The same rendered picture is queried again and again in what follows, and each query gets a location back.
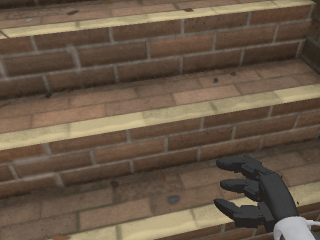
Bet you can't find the right robot hand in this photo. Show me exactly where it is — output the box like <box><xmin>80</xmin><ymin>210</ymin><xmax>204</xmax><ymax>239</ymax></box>
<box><xmin>213</xmin><ymin>154</ymin><xmax>299</xmax><ymax>233</ymax></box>

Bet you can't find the right robot forearm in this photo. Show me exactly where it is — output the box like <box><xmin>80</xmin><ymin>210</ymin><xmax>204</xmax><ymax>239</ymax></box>
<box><xmin>273</xmin><ymin>216</ymin><xmax>320</xmax><ymax>240</ymax></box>

